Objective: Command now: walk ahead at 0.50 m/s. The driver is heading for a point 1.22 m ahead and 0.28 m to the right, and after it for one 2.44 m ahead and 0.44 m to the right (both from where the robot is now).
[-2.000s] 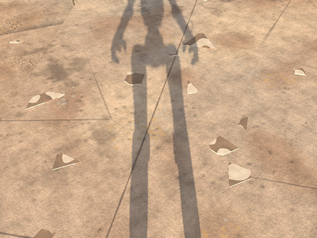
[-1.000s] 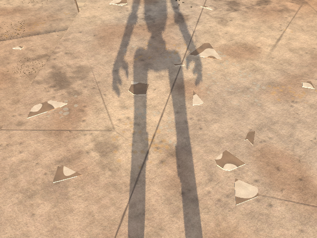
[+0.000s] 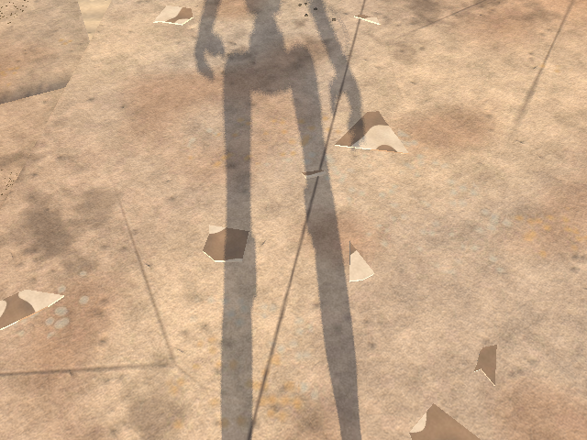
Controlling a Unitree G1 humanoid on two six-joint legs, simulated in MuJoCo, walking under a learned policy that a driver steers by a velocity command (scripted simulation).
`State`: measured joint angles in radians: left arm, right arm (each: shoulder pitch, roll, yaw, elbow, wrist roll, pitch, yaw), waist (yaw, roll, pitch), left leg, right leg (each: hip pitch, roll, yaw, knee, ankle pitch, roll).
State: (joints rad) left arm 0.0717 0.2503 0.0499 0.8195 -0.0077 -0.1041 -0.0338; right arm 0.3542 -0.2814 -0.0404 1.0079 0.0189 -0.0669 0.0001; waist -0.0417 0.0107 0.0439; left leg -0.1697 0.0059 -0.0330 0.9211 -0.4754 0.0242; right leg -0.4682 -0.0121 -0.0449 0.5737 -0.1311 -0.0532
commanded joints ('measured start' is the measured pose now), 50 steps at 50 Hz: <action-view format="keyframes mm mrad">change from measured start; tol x32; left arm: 1 229 158 38 12 4 -1 7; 50 48 99 49 -107 -9 52 -35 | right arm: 1 -54 -130 -18 -98 30 -55 5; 19 -432 -47 -11 -220 -1 -28 33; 26 91 -242 -85 -96 -17 -30 26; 50 -85 -183 -70 -95 -10 31 -46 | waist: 1 114 -121 -178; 50 72 83 -37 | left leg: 1 -570 68 -53 382 60 41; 21 -450 70 20 -417 451 32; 24 41 23 57 -424 423 99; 26 585 404 -645 -569 194 290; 33 2 243 -78 -785 380 147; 46 274 278 215 -751 698 123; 50 297 268 264 -433 1318 75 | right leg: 1 603 -314 503 -306 -140 -183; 17 438 -208 97 -463 130 -143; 24 445 -168 47 24 542 -59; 26 -150 78 104 633 -460 26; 27 -246 24 197 733 -446 7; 41 -209 -113 90 205 218 30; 50 -40 40 -94 53 -15 -59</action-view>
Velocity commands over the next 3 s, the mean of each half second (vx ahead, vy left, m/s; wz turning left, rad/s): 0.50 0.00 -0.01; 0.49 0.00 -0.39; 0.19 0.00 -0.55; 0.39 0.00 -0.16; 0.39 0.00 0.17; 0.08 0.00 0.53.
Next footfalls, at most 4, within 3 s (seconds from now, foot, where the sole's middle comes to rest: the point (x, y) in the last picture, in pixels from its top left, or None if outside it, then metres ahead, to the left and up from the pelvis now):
0.48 left None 0.45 0.14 -0.76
1.04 right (352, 324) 0.72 -0.12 -0.76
1.54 left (283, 276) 0.87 0.05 -0.76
1.94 right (411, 262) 0.90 -0.29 -0.76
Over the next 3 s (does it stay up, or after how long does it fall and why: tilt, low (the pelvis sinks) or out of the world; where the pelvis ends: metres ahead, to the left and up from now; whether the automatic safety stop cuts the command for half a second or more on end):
stays up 1.15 -0.34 0.01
